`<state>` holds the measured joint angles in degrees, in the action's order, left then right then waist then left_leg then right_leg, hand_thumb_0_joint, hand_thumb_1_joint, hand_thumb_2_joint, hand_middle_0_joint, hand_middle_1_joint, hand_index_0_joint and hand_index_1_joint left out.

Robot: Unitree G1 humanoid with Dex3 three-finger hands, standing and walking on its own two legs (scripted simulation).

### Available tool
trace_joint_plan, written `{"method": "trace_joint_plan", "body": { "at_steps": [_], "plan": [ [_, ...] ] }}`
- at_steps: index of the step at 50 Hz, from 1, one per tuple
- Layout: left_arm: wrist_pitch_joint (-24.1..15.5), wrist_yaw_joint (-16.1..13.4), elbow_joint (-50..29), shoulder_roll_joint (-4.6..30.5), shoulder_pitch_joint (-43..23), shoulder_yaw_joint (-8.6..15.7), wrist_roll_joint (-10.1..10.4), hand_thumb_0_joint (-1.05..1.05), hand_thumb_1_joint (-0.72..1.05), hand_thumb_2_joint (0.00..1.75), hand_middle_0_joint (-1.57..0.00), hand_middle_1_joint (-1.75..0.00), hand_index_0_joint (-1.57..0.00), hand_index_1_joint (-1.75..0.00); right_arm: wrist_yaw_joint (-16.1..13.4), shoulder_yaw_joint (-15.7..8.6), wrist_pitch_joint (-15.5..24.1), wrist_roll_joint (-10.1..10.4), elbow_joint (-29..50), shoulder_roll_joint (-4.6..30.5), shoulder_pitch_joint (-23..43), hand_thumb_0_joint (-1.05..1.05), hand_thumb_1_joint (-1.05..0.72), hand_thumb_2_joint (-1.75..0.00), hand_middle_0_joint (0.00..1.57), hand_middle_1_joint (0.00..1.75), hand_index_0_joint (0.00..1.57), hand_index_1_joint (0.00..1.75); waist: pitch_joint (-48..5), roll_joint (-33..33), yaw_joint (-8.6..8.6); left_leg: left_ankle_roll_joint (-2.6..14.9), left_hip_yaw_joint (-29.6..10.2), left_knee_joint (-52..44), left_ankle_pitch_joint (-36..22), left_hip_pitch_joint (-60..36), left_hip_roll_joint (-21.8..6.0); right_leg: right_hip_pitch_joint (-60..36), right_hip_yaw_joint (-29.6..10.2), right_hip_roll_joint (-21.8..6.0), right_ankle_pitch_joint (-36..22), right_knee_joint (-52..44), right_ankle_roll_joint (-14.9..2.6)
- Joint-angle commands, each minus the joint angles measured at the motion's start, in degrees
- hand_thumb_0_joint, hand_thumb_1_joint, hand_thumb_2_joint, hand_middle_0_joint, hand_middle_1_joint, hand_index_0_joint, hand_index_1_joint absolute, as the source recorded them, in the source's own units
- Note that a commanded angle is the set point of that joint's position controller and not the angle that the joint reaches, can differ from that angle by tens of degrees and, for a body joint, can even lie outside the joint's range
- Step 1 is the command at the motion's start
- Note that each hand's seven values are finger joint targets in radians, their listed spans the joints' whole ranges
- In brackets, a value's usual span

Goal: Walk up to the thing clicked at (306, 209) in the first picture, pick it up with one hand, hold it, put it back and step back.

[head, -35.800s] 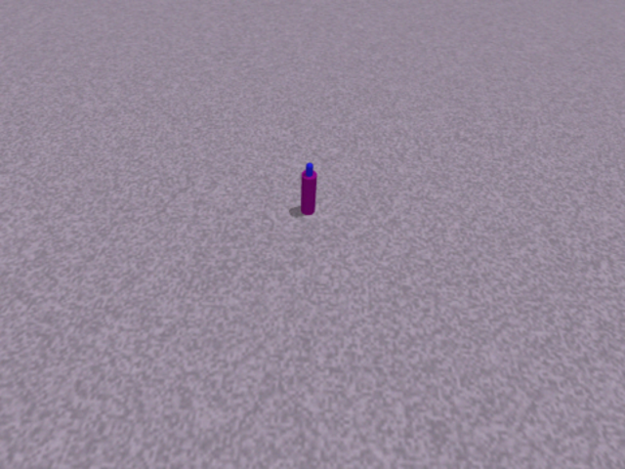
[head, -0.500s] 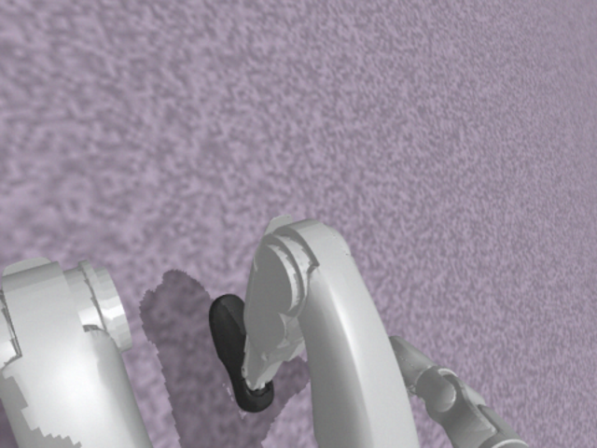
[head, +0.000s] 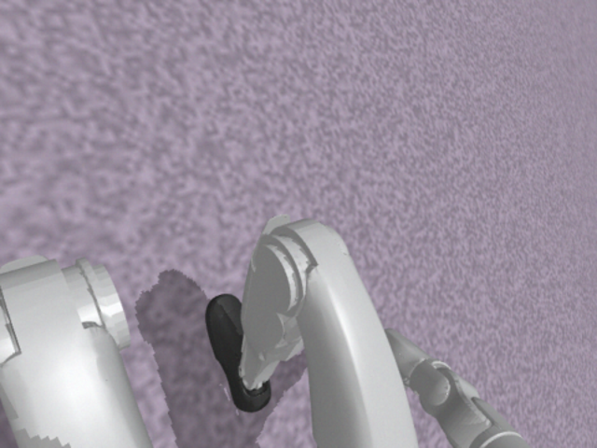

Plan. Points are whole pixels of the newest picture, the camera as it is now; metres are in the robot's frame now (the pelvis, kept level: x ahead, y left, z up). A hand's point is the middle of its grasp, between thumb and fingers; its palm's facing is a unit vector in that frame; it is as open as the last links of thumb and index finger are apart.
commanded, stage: open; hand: left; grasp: from the side
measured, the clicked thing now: out of the picture +0.45 +0.29 -0.16
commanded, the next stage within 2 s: withdraw in 0.30 s
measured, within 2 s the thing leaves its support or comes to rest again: rests again in 0.02 s
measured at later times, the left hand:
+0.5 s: hand out of the picture +0.45 +0.29 -0.15, palm faces +0.31 -0.95 +0.04, open 15.3 cm
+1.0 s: hand out of the picture +0.41 +0.38 -0.02, palm faces +0.32 -0.92 -0.22, open 17.3 cm
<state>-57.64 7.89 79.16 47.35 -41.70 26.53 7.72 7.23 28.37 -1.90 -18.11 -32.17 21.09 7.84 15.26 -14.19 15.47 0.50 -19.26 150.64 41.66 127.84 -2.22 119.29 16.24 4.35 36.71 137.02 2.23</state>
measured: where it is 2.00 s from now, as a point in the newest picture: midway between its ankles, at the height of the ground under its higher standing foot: (176, 409)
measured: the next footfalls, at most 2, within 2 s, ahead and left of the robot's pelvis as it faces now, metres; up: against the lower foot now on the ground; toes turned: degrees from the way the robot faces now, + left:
none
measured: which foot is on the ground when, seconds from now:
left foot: down 0.00-1.00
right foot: down 0.00-1.00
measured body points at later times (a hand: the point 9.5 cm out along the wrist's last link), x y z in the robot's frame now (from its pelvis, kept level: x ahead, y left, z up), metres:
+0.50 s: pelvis +0.00 +0.00 +0.00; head +0.23 +0.18 +0.33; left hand +0.42 +0.34 -0.15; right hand +0.16 -0.25 -0.04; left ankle +0.08 +0.12 -0.26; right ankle +0.13 -0.11 -0.26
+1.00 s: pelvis +0.00 +0.00 +0.04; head +0.19 +0.13 +0.43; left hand +0.39 +0.43 -0.01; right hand +0.18 -0.24 -0.04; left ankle +0.08 +0.12 -0.26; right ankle +0.13 -0.11 -0.26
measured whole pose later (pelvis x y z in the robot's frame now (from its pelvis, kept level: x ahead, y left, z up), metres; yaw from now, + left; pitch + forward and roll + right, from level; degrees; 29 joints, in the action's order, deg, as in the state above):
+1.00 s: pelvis +0.00 +0.00 +0.04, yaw +5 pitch +26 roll -12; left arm -28.8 10.9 58.9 44.5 -37.4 27.3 -0.5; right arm 4.2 12.6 -7.4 -5.6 -32.4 17.1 -2.2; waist -0.5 -4.2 9.8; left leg 1.6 -10.9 139.8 39.5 127.8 -2.7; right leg 121.1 10.1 2.5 37.5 131.3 1.1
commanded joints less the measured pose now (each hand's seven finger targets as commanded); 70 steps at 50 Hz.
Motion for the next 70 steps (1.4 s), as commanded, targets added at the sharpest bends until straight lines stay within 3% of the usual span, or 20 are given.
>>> {"method": "trace_joint_plan", "body": {
  "at_steps": [1,7,10,20,26,30,33,38,42,43,44,46,47,49,50,52,55,59,63,70],
  "plan": [
    [-3.6,0.1,-8.4,8.7,-13.8,-0.5,-0.1,0.0,0.05,0.69,-1.03,-0.89,-1.04,-0.88,-1.4,-7.0,-0.6,-0.2,-0.1,19.8,-4.2,0.0,-0.92,-0.89,0.2,0.3,0.2,0.3,-33.7,32.3,5.53,-1.72,3.1,-18.5,-10.6,-24.3,-2.6,-16.1,3.1,2.3,-12.4,-9.6,-3.08],
    [-3.6,0.1,-8.2,9.2,-13.0,0.7,0.4,0.0,-0.28,0.28,-0.6,-0.43,-0.61,-0.41,-1.3,-7.0,-0.6,-0.1,0.3,20.0,-3.8,0.0,-0.91,-0.9,0.2,0.3,0.2,0.3,-33.1,31.6,5.21,-1.55,3.4,-18.6,-8.9,-23.5,-2.6,-16.0,3.0,2.3,-11.0,-10.1,-3.13],
    [-3.5,0.2,-8.3,9.0,-13.6,0.3,0.7,0.0,-0.35,0.19,-0.54,-0.35,-0.55,-0.34,-1.3,-7.0,-0.6,0.0,0.5,20.0,-3.8,0.0,-0.92,-0.9,0.2,0.3,0.2,0.3,-33.1,31.1,5.38,-1.39,3.3,-18.5,-8.3,-22.8,-2.5,-15.9,3.0,2.3,-10.6,-10.2,-3.13],
    [-3.7,0.6,-8.6,8.9,-12.9,0.0,0.7,0.0,-0.53,0.05,-0.31,-0.14,-0.32,-0.13,-1.4,-7.0,-0.4,0.0,0.4,20.0,-3.7,0.0,-0.92,-0.9,0.2,0.3,0.2,0.3,-33.7,31.1,5.06,-1.43,3.3,-18.4,-8.7,-23.5,-2.6,-16.0,3.0,2.4,-11.0,-10.0,-3.1],
    [-2.9,0.6,-16.3,14.9,-12.7,4.6,0.3,0.0,-0.46,0.08,-0.18,-0.09,-0.19,-0.08,-1.8,-8.0,-1.0,0.1,0.3,20.1,-4.8,0.0,-0.9,-0.9,0.2,0.3,0.2,0.3,-37.6,36.4,2.08,-1.87,4.2,-19.2,-12.0,-26.4,-2.8,-17.1,2.1,2.2,-12.8,-9.4,-3.42],
    [0.1,1.4,-26.0,17.0,-9.6,6.3,-0.6,0.0,-0.48,0.07,-0.15,-0.06,-0.15,-0.06,-2.2,-10.5,-1.8,1.1,1.6,19.2,-6.1,0.0,-0.91,-0.9,0.2,0.3,0.2,0.3,-44.1,42.2,-0.69,-2.43,5.0,-21.9,-13.4,-31.3,-3.0,-16.9,0.9,1.7,-12.9,-9.5,-4.05],
    [4.3,3.1,-29.9,13.1,-10.5,4.1,0.3,0.0,-0.52,0.07,-0.16,-0.07,-0.16,-0.06,-2.6,-13.0,-2.2,3.2,1.7,18.5,-8.0,0.0,-0.91,-0.9,0.2,0.3,0.2,0.3,-44.7,43.4,-0.68,-2.37,5.5,-24.2,-12.4,-31.0,-2.8,-13.9,0.2,1.2,-12.1,-9.5,-4.3],
    [13.0,6.5,-23.4,4.8,-8.6,-1.6,2.1,0.0,-0.61,0.06,-0.14,-0.07,-0.15,-0.06,-3.3,-15.4,-2.1,6.6,0.1,16.2,-12.9,0.0,-0.89,-0.9,0.2,0.3,0.2,0.3,-40.3,33.0,0.7,-0.41,6.9,-23.3,-7.5,-21.6,-1.8,-11.6,-0.7,1.2,-9.3,-12.4,-3.76],
    [16.5,8.5,-24.7,6.2,-11.2,-0.8,1.9,0.0,-0.53,0.05,-0.05,0.0,-0.04,0.0,-3.6,-17.1,-1.9,8.7,1.2,15.7,-13.3,0.0,-0.82,-0.89,0.2,0.3,0.2,0.3,-38.9,28.7,-0.44,0.57,7.2,-24.8,-3.7,-19.3,-1.3,-9.3,-1.1,0.8,-5.5,-13.9,-3.88],
    [18.9,5.1,-32.1,19.3,-13.0,4.4,-6.4,0.0,-0.52,0.06,-0.07,-0.04,-0.06,-0.04,-3.9,-19.5,-3.0,10.3,1.1,14.1,-14.3,0.0,-0.9,-0.91,0.2,0.3,0.2,0.3,-50.9,35.9,-6.86,-0.51,8.5,-28.9,-7.7,-29.6,-1.3,-12.3,-3.0,0.1,-6.3,-15.8,-4.36],
    [21.0,3.3,-32.4,20.9,-12.1,7.0,-6.6,0.0,-0.52,0.06,-0.07,-0.04,-0.06,-0.04,-4.2,-21.0,-4.1,11.1,1.8,14.7,-15.0,0.0,-0.92,-0.91,0.2,0.3,0.2,0.3,-53.8,40.3,-7.24,-0.96,8.3,-31.5,-8.1,-32.8,-1.8,-11.2,-3.7,0.0,-5.8,-15.3,-4.56],
    [25.1,2.9,-30.0,9.4,-9.5,0.8,-7.0,0.0,-0.53,0.08,-0.08,-0.04,-0.06,-0.05,-4.0,-22.2,-5.4,12.4,2.3,13.2,-15.9,0.0,-0.93,-0.91,0.2,0.3,0.2,0.3,-51.4,39.5,-5.37,-1.19,8.0,-33.9,-7.2,-33.8,-2.0,-7.8,-3.6,-0.2,-5.2,-15.7,-4.88],
    [26.7,2.3,-27.5,8.2,-8.2,1.0,-7.5,0.0,-0.56,0.08,-0.09,-0.05,-0.07,-0.06,-4.1,-22.8,-5.6,12.9,1.8,13.0,-15.9,0.0,-0.95,-0.92,0.2,0.3,0.2,0.3,-48.2,37.2,-5.2,-0.99,8.3,-34.3,-5.9,-31.3,-1.7,-6.9,-3.7,-0.1,-4.3,-16.5,-4.85],
    [29.3,-0.1,-33.9,18.4,-10.0,6.8,-9.2,0.0,-0.57,0.08,-0.1,-0.06,-0.08,-0.07,-4.8,-23.9,-6.2,14.0,1.4,12.3,-17.0,0.0,-0.97,-0.92,0.2,0.3,0.2,0.3,-51.3,37.6,-8.8,-0.58,10.0,-34.8,-6.6,-30.7,-1.2,-8.9,-5.1,-0.3,-4.0,-17.6,-4.9],
    [30.6,-0.7,-36.3,20.6,-10.8,7.3,-10.2,0.0,-0.57,0.07,-0.1,-0.05,-0.09,-0.06,-5.0,-24.4,-6.8,14.4,2.0,11.7,-17.4,0.0,-0.98,-0.93,0.2,0.3,0.2,0.3,-53.6,38.8,-9.38,-0.46,11.0,-34.9,-6.9,-31.4,-1.0,-9.7,-6.1,-0.4,-3.8,-18.2,-5.02],
    [33.5,-1.1,-36.5,15.6,-8.2,4.8,-10.6,0.0,-0.49,0.09,-0.06,-0.07,-0.06,-0.07,-5.0,-25.2,-7.5,15.1,1.8,9.7,-18.4,0.0,-0.91,-0.9,0.2,0.3,0.2,0.3,-54.3,35.5,-9.5,0.0,12.1,-35.7,-7.9,-31.0,-0.6,-11.2,-7.1,-0.4,-4.5,-20.1,-5.04],
    [38.3,-3.2,-38.0,15.1,1.1,6.6,-11.2,0.0,-0.54,0.06,-0.05,-0.05,-0.05,-0.06,-5.8,-27.9,-7.7,17.0,2.9,9.6,-19.4,0.0,-0.89,-0.9,0.2,0.3,0.2,0.3,-57.2,32.9,-12.04,0.24,12.6,-40.3,-8.5,-34.9,-0.4,-13.6,-8.3,-0.6,-4.3,-23.6,-5.07],
    [43.8,-4.9,-43.0,3.7,6.0,0.1,-10.6,0.0,-0.53,0.07,-0.05,-0.06,-0.05,-0.06,-6.5,-30.0,-7.4,18.6,3.8,7.6,-19.5,0.0,-0.89,-0.9,0.2,0.3,0.2,0.3,-56.2,25.6,-10.26,1.15,13.4,-44.8,-4.1,-35.6,-0.2,-17.5,-9.6,-0.7,-1.5,-30.7,-4.54],
    [48.3,-7.3,-55.3,-1.6,11.5,-4.0,-9.8,0.0,-0.52,0.08,-0.06,-0.06,-0.05,-0.06,-7.3,-32.1,-6.1,20.0,5.2,6.9,-20.5,0.0,-0.89,-0.9,0.2,0.3,0.2,0.3,-61.1,23.6,-10.52,1.19,14.1,-49.6,-6.6,-43.5,-0.2,-25.2,-11.0,-1.3,-3.7,-37.4,-4.25],
    [54.3,-13.0,-65.1,-0.7,24.1,-2.2,-9.8,0.0,-0.52,0.07,-0.05,-0.06,-0.05,-0.06,-10.7,-32.2,-3.7,21.6,6.9,3.8,-19.8,0.0,-0.89,-0.9,0.2,0.3,0.2,0.3,-56.3,20.2,-12.96,1.6,15.9,-61.6,-7.3,-51.3,0.0,-42.0,-14.9,-2.2,-3.5,-51.0,-3.6]
  ]
}}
